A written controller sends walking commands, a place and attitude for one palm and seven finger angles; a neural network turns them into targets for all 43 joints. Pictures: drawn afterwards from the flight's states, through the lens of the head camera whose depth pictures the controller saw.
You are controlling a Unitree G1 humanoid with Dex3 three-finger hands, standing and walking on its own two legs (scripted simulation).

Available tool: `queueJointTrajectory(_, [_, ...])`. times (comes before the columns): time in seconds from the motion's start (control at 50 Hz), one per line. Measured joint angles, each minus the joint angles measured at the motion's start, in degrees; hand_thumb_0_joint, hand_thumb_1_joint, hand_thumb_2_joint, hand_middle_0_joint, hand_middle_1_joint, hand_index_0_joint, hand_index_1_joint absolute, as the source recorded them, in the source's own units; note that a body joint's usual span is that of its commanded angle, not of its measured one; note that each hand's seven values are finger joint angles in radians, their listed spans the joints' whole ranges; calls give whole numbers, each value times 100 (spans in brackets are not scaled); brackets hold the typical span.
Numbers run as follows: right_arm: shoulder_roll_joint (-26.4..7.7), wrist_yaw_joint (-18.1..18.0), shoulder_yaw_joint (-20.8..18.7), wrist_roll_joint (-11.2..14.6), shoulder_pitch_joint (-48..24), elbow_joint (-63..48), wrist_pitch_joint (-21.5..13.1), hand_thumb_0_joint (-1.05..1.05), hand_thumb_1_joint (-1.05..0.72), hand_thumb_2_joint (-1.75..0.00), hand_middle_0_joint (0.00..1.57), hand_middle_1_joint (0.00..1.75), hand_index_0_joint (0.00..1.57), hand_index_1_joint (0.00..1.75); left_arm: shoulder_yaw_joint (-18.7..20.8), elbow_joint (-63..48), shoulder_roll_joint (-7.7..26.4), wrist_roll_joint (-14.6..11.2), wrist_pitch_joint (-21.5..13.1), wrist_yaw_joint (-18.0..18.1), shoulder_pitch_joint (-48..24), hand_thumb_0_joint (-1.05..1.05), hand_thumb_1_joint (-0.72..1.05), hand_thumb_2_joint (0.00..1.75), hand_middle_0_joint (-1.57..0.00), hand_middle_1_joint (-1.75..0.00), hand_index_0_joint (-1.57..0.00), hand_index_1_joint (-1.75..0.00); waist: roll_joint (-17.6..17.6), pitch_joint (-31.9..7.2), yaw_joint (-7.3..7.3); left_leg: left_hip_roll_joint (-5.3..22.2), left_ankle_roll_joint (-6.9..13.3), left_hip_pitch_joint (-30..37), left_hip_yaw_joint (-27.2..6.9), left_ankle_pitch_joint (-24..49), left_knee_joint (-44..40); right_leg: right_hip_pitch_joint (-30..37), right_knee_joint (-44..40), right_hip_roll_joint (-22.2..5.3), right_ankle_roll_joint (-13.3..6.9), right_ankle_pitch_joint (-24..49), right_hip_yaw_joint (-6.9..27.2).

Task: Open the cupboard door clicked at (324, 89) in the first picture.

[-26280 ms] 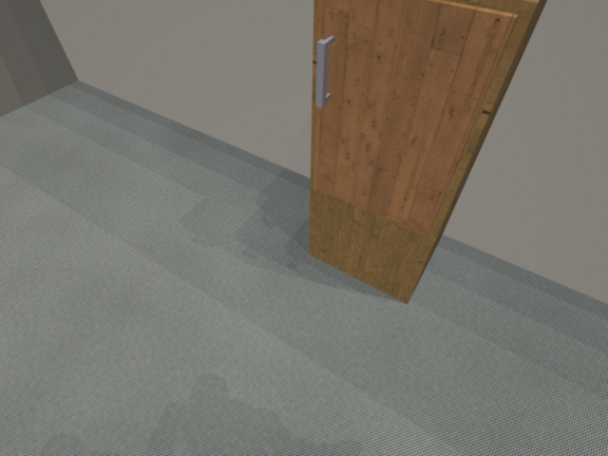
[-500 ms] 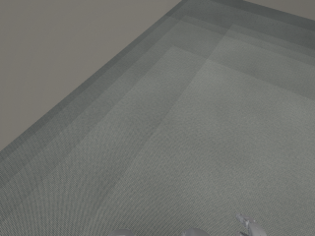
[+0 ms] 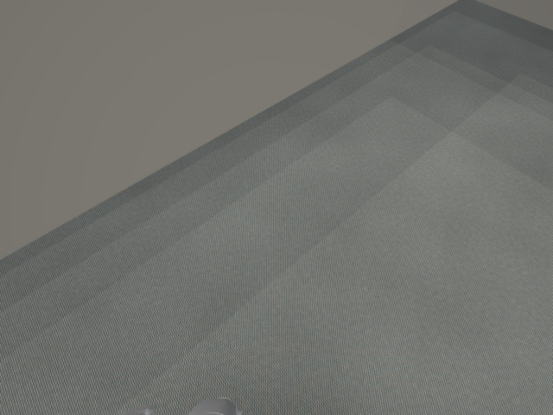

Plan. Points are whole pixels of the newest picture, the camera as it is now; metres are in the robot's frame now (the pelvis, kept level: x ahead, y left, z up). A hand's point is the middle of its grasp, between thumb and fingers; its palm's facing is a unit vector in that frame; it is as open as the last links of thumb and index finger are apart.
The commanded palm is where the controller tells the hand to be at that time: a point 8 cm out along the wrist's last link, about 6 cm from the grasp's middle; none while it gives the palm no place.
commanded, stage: turn to face it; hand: left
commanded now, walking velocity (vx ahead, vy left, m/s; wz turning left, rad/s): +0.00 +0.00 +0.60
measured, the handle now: out of the picture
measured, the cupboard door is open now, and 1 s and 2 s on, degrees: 43 43 43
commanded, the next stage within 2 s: none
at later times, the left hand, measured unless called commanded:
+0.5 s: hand out of the picture +0.04 +0.19 -0.15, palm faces +0.29 -0.91 -0.30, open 7.3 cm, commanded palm none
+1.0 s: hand out of the picture -0.03 +0.21 -0.16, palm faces +0.57 -0.77 -0.27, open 7.3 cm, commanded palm none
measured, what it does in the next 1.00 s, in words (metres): steps on the spot, turning left: left foot, then right foot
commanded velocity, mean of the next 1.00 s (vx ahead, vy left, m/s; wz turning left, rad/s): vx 0.00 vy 0.00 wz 0.60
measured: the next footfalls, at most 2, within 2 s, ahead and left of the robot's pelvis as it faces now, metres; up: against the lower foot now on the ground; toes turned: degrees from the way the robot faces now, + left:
left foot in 0.06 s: +0.04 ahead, +0.12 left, +0.00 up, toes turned +8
right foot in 0.40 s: +0.08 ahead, -0.14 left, +0.00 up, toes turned +11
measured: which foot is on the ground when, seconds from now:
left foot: up 0.00-0.04, down 0.06-0.40, up 0.42-0.72, down 0.74-1.00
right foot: down 0.00-0.06, up 0.08-0.38, down 0.40-0.74, up 0.76-1.00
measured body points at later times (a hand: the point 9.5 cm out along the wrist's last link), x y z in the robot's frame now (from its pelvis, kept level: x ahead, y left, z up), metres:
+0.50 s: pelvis +0.01 -0.03 +0.00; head +0.07 -0.04 +0.44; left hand +0.03 +0.24 -0.13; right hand +0.15 -0.26 -0.16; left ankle -0.03 +0.09 -0.67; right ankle +0.04 -0.15 -0.74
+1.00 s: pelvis +0.01 -0.02 +0.00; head +0.06 +0.01 +0.45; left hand -0.06 +0.25 -0.14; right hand +0.23 -0.18 -0.14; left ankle -0.04 +0.08 -0.74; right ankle +0.09 -0.15 -0.69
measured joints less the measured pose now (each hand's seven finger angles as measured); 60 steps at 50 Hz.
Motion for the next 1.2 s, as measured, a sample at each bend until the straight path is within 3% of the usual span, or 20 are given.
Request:
queueJointTrajectory(0.04, [10, 10, 32, -6, -7, -59, -61, 1, -91, -90, 19, 30, 20, 30, 35, 24, 51, -32, 15, -22, 52, 0, 91, 90, -20, -30, -21, -30, -48, -31, 16, -13, 72, 347, 75, 581, -843, -75, 302, -82, 69, -183, -158])
queueJointTrajectory(0.06, [-7, 14, 34, -25, 7, -105, -113, 1, -91, -90, 19, 30, 20, 30, 58, 29, 77, -59, 48, -37, 86, 0, 91, 90, -21, -30, -21, -30, -22, -87, 7, -5, 308, 403, 20, 882, -1067, -224, 625, -104, 137, -304, -183])
queueJointTrajectory(0.1, [66, -27, 42, -58, -31, -129, -184, 1, -91, -90, 19, 30, 20, 30, 112, 97, 202, -63, 201, -16, 9, 0, 91, 90, -20, -30, -21, -30, -133, -62, 29, -81, 522, 240, -69, 784, -788, -662, 1665, -44, 276, -1073, 268])
queueJointTrajectory(0.16, [139, -124, 75, -85, 40, -149, -232, 1, -91, -90, 20, 30, 20, 30, 190, 211, 315, -59, 340, 3, -136, 0, 91, 90, -20, -30, -21, -30, -107, -100, 49, -92, 495, 246, -271, 791, -898, -1217, 2827, 207, 366, -1011, 772])
queueJointTrajectory(0.2, [154, -159, 92, -90, 92, -124, -229, 1, -91, -90, 20, 30, 20, 30, 219, 202, 353, -59, 341, -22, -195, 0, 91, 90, -20, -30, -20, -30, -49, -127, 72, -95, 440, 319, -391, 942, -1130, -1390, 3007, 293, 397, -735, 941])
queueJointTrajectory(0.3, [135, -153, 88, -110, 198, -68, -189, 1, -91, -90, 20, 30, 20, 30, 222, 71, 377, -73, 291, -44, -274, 0, 91, 90, -20, -30, -20, -30, 155, -174, 51, -99, 376, 369, -702, 1156, -1428, -1233, 2130, 451, 403, -584, 1100])
queueJointTrajectory(0.4, [84, -133, 13, -77, 321, -60, -88, 1, -90, -90, 20, 30, 20, 30, 166, -109, 370, -86, 131, -36, -247, 0, 91, 90, -20, -30, -20, -30, 290, -261, -17, -212, 193, 89, -1055, 1023, -1050, -362, 106, 626, 288, -49, 1038])
queueJointTrajectory(0.46, [-57, -118, -87, -52, 239, -10, -1, 1, -91, -90, 20, 30, 20, 30, 101, -107, 208, -37, 27, 20, -251, 0, 91, 90, -20, -30, -20, -30, 443, -130, -24, -296, 146, -445, -988, -146, 513, -312, 203, 564, 11, -28, 839])
queueJointTrajectory(0.5, [-120, -95, -116, -55, 166, 29, 52, 1, -91, -90, 20, 30, 20, 30, 52, -102, 109, -40, 17, 45, -177, 0, 91, 90, -20, -30, -20, -30, 445, -63, -41, -277, 90, -751, -772, -236, 1622, -172, 120, 468, -46, -19, 712])
queueJointTrajectory(0.54, [-132, -62, -117, -47, 105, 43, 79, 1, -91, -90, 20, 30, 20, 30, 18, -70, 43, -35, 29, 55, -93, 0, 91, 90, -20, -30, -20, -30, 383, -38, -66, -186, 19, -854, -575, -118, 2056, -22, -58, 375, -45, 45, 592])
queueJointTrajectory(0.58, [-107, -32, -100, -33, 58, 35, 87, 1, -91, -90, 19, 30, 20, 30, -3, -30, 4, -23, 37, 52, -26, 0, 91, 90, -20, -30, -20, -30, 277, -30, -82, -91, -34, -765, -403, -68, 1834, 91, -201, 271, -27, 93, 465])
queueJointTrajectory(0.68, [-28, 8, -27, -4, -75, -16, 33, 1, -91, -90, 19, 30, 20, 30, 1, 30, 13, 4, 28, 1, 55, 0, 91, 90, -20, -30, -21, -30, 21, 23, 13, 1, -15, -160, -103, -29, 259, 142, -102, 15, 75, -21, 127])
queueJointTrajectory(0.74, [-46, 26, 14, -18, -83, -134, -76, 1, -91, -90, 19, 30, 20, 30, 54, 42, 85, -42, 67, -41, 157, 0, 91, 90, -20, -30, -21, -30, -11, -47, 36, 13, 174, 338, -49, 882, -970, -62, 453, -119, 199, -329, -95])
queueJointTrajectory(0.76, [-26, 12, 4, -38, -101, -160, -130, 1, -91, -90, 19, 30, 20, 30, 81, 66, 143, -64, 116, -49, 138, 0, 91, 90, -21, -30, -21, -30, -59, -54, 28, -41, 349, 244, -97, 954, -895, -262, 923, -146, 280, -739, 8])
queueJointTrajectory(0.8, [43, -36, 31, -67, -119, -191, -204, 1, -91, -90, 19, 30, 20, 30, 138, 136, 264, -62, 261, -15, 41, 0, 91, 90, -20, -30, -21, -30, -135, -27, 65, -100, 493, 109, -184, 760, -660, -731, 2034, 14, 341, -1296, 460])
queueJointTrajectory(0.88, [123, -160, 80, -94, 3, -184, -244, 1, -91, -90, 20, 30, 20, 30, 220, 206, 373, -65, 339, -17, -150, 0, 91, 90, -20, -30, -20, -30, -68, -85, 89, -147, 440, 196, -428, 887, -1000, -1315, 3061, 304, 396, -882, 915])
queueJointTrajectory(0.98, [138, -171, 104, -113, 139, -102, -208, 1, -91, -90, 20, 30, 20, 30, 215, 54, 376, -82, 288, -36, -295, 0, 91, 90, -20, -30, -20, -30, 132, -127, 60, -173, 405, 317, -730, 1137, -1381, -1243, 2286, 474, 401, -697, 1087])
queueJointTrajectory(1.1, [98, -141, 29, -77, 300, -55, -80, 1, -90, -90, 20, 30, 20, 30, 147, -162, 318, -93, 120, -28, -340, 0, 91, 90, -20, -30, -20, -30, 325, -228, -30, -297, 204, 57, -1133, 1005, -1012, -322, 83, 666, 242, -74, 1046])
queueJointTrajectory(1.16, [-31, -119, -74, -51, 223, 26, 12, 1, -91, -90, 20, 30, 20, 30, 83, -162, 145, -44, 27, 29, -338, 0, 91, 90, -20, -30, -20, -30, 483, -102, -51, -358, 151, -458, -1028, -129, 588, -246, 192, 613, -54, -86, 823])
queueJointTrajectory(1.2, [-88, -88, -106, -58, 164, 73, 62, 1, -91, -90, 20, 30, 20, 30, 42, -152, 53, -48, 21, 50, -260, 0, 91, 90, -20, -30, -20, -30, 475, -47, -70, -318, 90, -753, -798, -167, 1669, -88, 73, 520, -106, -70, 694])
